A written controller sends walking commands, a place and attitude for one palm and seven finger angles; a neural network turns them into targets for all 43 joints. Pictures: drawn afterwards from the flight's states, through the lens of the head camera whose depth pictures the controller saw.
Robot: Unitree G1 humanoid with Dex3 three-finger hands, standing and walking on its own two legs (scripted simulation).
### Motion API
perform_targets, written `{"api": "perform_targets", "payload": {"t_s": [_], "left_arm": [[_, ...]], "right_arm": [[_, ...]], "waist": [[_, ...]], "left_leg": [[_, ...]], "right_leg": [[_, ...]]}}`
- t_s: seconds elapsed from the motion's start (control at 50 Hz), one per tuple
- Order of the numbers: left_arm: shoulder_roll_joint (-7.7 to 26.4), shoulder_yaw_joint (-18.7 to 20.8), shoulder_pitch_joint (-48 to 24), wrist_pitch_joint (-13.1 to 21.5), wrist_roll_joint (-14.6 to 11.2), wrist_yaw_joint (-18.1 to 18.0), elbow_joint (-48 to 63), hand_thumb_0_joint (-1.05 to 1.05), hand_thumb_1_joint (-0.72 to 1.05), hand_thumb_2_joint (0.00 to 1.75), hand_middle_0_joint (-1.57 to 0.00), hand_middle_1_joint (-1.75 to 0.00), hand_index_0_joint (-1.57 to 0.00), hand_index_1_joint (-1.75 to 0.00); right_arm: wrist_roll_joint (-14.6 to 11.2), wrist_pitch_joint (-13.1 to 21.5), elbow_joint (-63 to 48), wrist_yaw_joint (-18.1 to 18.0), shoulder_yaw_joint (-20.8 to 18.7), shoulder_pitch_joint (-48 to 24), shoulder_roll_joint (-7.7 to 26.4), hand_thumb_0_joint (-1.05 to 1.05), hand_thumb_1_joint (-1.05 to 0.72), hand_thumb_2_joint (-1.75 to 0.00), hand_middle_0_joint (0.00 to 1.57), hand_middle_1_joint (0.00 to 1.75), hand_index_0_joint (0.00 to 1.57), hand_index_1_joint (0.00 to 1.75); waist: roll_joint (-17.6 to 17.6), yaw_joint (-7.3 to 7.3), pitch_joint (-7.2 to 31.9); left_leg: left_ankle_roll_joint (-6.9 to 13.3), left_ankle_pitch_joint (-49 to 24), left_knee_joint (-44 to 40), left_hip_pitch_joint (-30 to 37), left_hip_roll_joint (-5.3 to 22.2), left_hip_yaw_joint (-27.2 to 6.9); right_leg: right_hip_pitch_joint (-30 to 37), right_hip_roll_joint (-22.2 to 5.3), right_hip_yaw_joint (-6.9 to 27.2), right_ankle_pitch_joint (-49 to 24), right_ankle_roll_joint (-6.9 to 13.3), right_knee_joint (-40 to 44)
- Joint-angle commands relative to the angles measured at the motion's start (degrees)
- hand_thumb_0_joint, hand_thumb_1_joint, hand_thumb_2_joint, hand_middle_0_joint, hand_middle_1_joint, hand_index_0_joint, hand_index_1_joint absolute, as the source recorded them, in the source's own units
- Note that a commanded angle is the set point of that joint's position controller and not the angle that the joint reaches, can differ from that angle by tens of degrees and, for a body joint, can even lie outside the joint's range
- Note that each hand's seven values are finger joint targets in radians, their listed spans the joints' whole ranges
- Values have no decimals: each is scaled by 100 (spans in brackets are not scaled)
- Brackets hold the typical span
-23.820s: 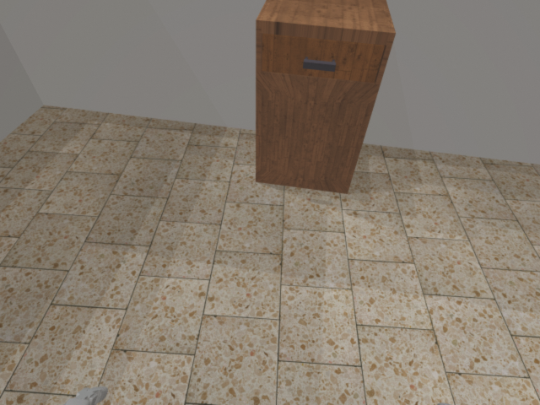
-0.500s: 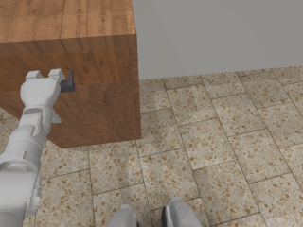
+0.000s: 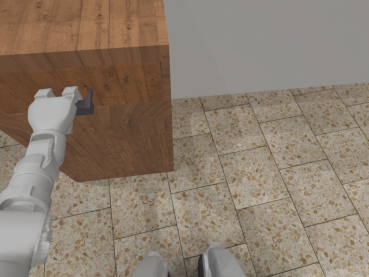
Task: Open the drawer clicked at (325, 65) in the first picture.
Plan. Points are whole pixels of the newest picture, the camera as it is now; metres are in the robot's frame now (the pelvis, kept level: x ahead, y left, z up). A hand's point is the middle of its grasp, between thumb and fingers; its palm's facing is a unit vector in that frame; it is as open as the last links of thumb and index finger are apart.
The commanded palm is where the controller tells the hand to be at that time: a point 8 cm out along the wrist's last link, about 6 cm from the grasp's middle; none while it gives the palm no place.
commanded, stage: pull the drawer open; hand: left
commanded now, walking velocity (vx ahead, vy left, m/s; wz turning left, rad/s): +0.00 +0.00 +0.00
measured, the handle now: (66, 101) +0.51 +0.28 +0.00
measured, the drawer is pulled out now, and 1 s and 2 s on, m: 0.00 0.10 0.21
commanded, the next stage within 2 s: none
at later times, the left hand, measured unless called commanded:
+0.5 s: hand (63, 140) +0.41 +0.27 -0.02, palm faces -0.04 -0.05 -1.00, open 6.0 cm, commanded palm +0.38 +0.27 +0.03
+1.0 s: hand (61, 165) +0.35 +0.27 -0.02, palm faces -0.05 -0.04 -1.00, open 6.0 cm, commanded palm +0.32 +0.26 +0.03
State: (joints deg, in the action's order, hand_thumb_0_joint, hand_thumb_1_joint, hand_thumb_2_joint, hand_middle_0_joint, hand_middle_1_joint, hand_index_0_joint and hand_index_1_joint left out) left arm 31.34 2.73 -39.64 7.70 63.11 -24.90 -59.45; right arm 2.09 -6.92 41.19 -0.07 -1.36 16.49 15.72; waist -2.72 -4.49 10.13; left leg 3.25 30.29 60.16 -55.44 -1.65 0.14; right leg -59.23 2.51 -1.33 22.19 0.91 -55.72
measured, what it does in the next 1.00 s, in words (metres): stands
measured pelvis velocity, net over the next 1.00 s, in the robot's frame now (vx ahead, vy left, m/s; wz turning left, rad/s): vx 0.02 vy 0.00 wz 0.00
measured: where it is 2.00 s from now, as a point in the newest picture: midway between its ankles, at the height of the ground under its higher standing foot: outside the picture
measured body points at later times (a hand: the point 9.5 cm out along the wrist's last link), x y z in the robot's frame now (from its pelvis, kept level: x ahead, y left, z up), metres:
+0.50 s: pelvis +0.02 +0.01 +0.01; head +0.13 +0.00 +0.45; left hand +0.41 +0.27 +0.04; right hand +0.07 -0.26 -0.12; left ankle -0.03 +0.08 -0.66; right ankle +0.03 -0.11 -0.66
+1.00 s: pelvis +0.02 +0.00 +0.02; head +0.11 +0.00 +0.46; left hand +0.35 +0.26 +0.04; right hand +0.15 -0.26 -0.11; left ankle -0.03 +0.08 -0.66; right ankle +0.03 -0.11 -0.66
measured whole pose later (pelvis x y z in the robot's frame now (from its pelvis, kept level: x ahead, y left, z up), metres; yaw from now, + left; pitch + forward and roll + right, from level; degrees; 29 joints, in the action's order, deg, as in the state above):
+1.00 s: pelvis +0.02 +0.00 +0.02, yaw +0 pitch +19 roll -2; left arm 22.9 0.0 -11.1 1.9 62.3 -27.0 -34.0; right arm 1.1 -8.2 36.8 -0.7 -1.8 11.0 14.2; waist -2.4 -0.3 9.7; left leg 3.1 29.7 53.0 -42.4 -1.6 0.5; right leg -46.9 2.7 -0.5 22.3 1.0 -49.9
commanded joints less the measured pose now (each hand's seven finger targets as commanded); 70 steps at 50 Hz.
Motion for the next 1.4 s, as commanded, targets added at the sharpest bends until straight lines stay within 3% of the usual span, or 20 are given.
{"api": "perform_targets", "payload": {"t_s": [0.0,0.02,0.08,0.12,0.18,0.22,0.32,0.4,0.52,0.62,0.68,0.82,0.88,0.96,1.02,1.08,1.14,1.24,1.28,1.38], "left_arm": [[1759,535,-1634,-108,-91,-63,640,0,90,90,-40,-135,-40,-135],[1729,480,-1807,-99,-78,-68,709,0,90,90,-40,-135,-40,-135],[1621,541,-1205,-102,-130,-24,665,0,90,90,-40,-135,-40,-135],[1479,442,-1120,-89,-157,5,739,0,90,90,-40,-135,-40,-135],[1600,646,-629,-42,-223,29,891,0,90,90,-40,-135,-40,-135],[1273,447,-495,-14,-234,28,1073,0,90,90,-40,-135,-40,-135],[1222,649,188,18,-247,-78,1573,0,90,90,-40,-135,-40,-135],[797,495,674,-54,-244,-219,1990,0,90,90,-40,-135,-40,-135],[683,502,978,-285,-203,-395,2397,0,90,90,-40,-135,-40,-135],[590,426,1125,-458,-129,-471,2769,0,90,90,-40,-135,-40,-135],[384,316,1463,-565,-182,-454,2895,0,90,90,-40,-135,-40,-135],[129,109,1708,-686,-176,-388,3051,0,90,90,-40,-135,-40,-135],[388,369,2001,-641,-192,-362,3260,0,90,90,-40,-135,-40,-135],[344,420,2453,-632,-234,-371,3423,0,90,90,-40,-135,-40,-135],[229,333,2444,-603,-228,-404,3580,0,90,90,-40,-135,-40,-135],[335,495,2811,-588,-211,-455,3750,0,90,90,-40,-135,-40,-135],[167,393,3038,-612,-225,-498,3859,0,90,90,-40,-135,-40,-135],[287,542,3266,-631,-250,-528,3889,0,90,90,-40,-135,-40,-135],[354,602,3313,-631,-239,-558,4059,0,90,90,-40,-135,-40,-135],[264,592,3731,-689,-274,-596,4242,0,90,90,-40,-135,-40,-135]], "right_arm": [[20,58,-230,-99,-343,822,988,0,-90,-90,20,30,20,30],[16,65,-223,-114,-348,838,975,0,-90,-90,20,30,20,30],[16,44,-272,-86,-356,798,965,0,-90,-90,20,30,20,30],[-11,49,-316,-91,-363,748,941,0,-90,-90,20,30,20,30],[-12,18,-378,-74,-354,685,945,0,-90,-90,20,30,20,30],[-36,35,-448,-77,-380,639,896,0,-90,-90,20,30,20,30],[-35,-6,-512,-43,-418,527,891,0,-90,-90,20,30,20,30],[-49,-26,-557,-6,-466,426,857,0,-90,-90,20,30,20,30],[-54,-50,-603,-17,-459,239,843,0,-90,-90,20,30,20,30],[-47,-56,-669,-41,-449,96,797,0,-90,-90,20,30,20,30],[-59,-48,-730,-44,-443,21,758,0,-90,-90,20,30,20,30],[-85,-12,-863,-110,-406,-183,725,0,-90,-90,20,30,20,30],[-66,4,-925,-147,-378,-261,717,0,-90,-90,20,30,20,30],[-76,48,-968,-156,-361,-400,691,0,-90,-90,20,30,20,30],[-78,97,-988,-170,-371,-422,673,0,-90,-90,20,30,20,30],[-66,128,-1029,-178,-363,-508,655,0,-90,-90,20,30,20,30],[-77,170,-1040,-169,-372,-553,651,0,-90,-90,20,30,20,30],[-72,213,-1046,-196,-348,-651,646,0,-90,-90,20,30,20,30],[-69,225,-1063,-200,-348,-686,635,0,-90,-90,20,30,20,30],[-78,271,-1106,-194,-340,-750,633,0,-90,-90,20,30,20,30]], "waist": [[-113,-6,2477],[-83,-64,2471],[-177,129,2556],[-70,105,2442],[-115,292,2534],[-42,253,2482],[-13,417,2493],[-31,394,2347],[95,371,2069],[-247,429,2092],[-207,460,2109],[34,408,1743],[-5,562,2013],[-49,604,1821],[151,509,1724],[7,645,1840],[84,586,1695],[199,630,1555],[16,664,1642],[144,687,1578]], "left_leg": [[-124,-2680,-667,1192,40,-160],[-123,-2672,-665,1187,52,-175],[-147,-2819,-708,1324,45,-160],[-131,-2674,-747,1276,50,-132],[-138,-2842,-809,1334,53,-102],[-123,-2829,-854,1354,62,-83],[-155,-3270,-944,1604,116,-100],[-227,-3763,-993,1967,202,-201],[-257,-3710,-1080,2054,209,-224],[-343,-3981,-1117,2379,217,-253],[-360,-4156,-1146,2500,219,-276],[-334,-3727,-1251,2407,197,-247],[-285,-3677,-1264,2332,138,-168],[-295,-3676,-1281,2281,122,-157],[-245,-3303,-1280,2160,107,-125],[-236,-3282,-1290,2147,77,-96],[-243,-3178,-1282,2164,79,-105],[-201,-2641,-1304,1883,12,-65],[-207,-2721,-1281,1966,4,-48],[-231,-2825,-1289,2018,23,-90]], "right_leg": [[1930,33,83,-1915,127,431],[1915,30,78,-1927,122,431],[2012,38,65,-1976,140,422],[2041,40,71,-1921,131,489],[2278,40,97,-2095,145,479],[2337,39,96,-2140,141,531],[2479,40,102,-2354,156,552],[2322,45,38,-2348,157,599],[2372,40,13,-2319,160,673],[2325,42,-26,-2276,184,678],[2423,31,-38,-2346,177,713],[2462,34,-67,-2170,182,834],[2829,9,35,-2402,194,809],[2858,15,52,-2456,215,829],[2863,10,74,-2392,193,867],[3000,-5,130,-2458,207,820],[2885,9,105,-2350,204,849],[2988,1,153,-2167,208,847],[2999,-12,179,-2242,216,819],[2945,-1,137,-2198,212,798]]}}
